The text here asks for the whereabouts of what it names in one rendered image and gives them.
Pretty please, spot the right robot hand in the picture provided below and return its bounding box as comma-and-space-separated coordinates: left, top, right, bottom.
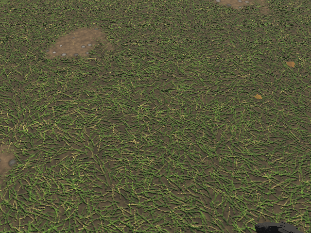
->
255, 221, 303, 233

